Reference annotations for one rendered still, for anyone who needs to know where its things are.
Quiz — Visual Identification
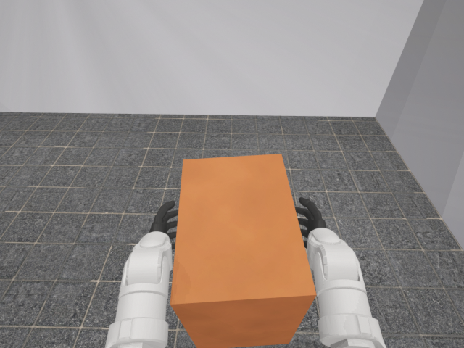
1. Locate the carton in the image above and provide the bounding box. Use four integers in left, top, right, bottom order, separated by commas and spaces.
170, 154, 317, 348

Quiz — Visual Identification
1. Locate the left robot hand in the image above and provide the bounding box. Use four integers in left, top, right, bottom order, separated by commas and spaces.
149, 201, 178, 249

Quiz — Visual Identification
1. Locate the right robot hand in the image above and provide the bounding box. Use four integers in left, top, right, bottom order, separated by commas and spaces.
295, 197, 326, 248

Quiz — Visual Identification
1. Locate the left robot forearm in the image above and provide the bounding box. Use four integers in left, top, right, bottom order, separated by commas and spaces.
105, 231, 173, 348

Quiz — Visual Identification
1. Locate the right robot forearm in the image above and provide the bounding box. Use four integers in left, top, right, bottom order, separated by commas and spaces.
307, 228, 386, 348

